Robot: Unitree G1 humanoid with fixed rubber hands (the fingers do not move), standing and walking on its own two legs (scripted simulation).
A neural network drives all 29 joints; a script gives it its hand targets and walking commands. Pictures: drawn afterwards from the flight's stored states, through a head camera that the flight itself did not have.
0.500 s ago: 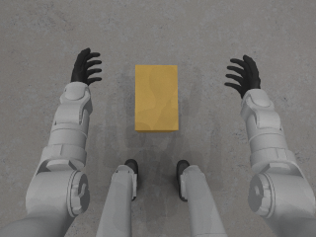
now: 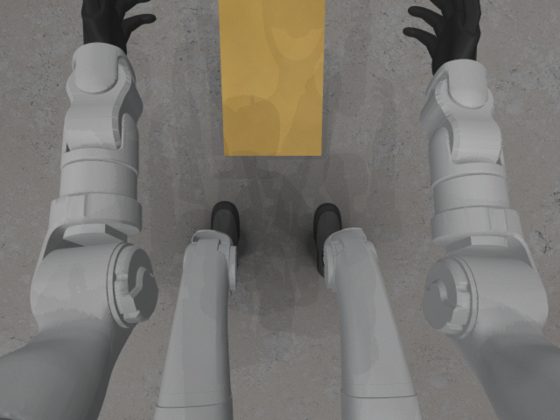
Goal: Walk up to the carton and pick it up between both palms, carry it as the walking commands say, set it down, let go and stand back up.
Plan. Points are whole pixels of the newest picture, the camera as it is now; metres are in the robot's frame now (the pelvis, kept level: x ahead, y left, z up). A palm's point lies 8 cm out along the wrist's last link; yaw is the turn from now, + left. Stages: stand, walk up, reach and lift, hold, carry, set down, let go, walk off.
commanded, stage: reach and lift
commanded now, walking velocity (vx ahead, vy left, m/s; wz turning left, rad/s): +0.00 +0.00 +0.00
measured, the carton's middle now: (271, 88) +0.50 +0.01 -0.49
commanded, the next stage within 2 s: none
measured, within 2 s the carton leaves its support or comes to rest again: neither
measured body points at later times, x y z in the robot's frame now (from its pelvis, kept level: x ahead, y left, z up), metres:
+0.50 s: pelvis -0.05 +0.01 -0.17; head +0.32 +0.01 +0.07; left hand +0.55 +0.17 -0.31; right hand +0.52 -0.17 -0.32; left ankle +0.10 +0.14 -0.61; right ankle +0.09 -0.14 -0.61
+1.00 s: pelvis -0.04 +0.01 -0.26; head +0.35 +0.01 -0.05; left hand +0.54 +0.17 -0.45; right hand +0.53 -0.17 -0.46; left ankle +0.10 +0.14 -0.61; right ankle +0.09 -0.14 -0.61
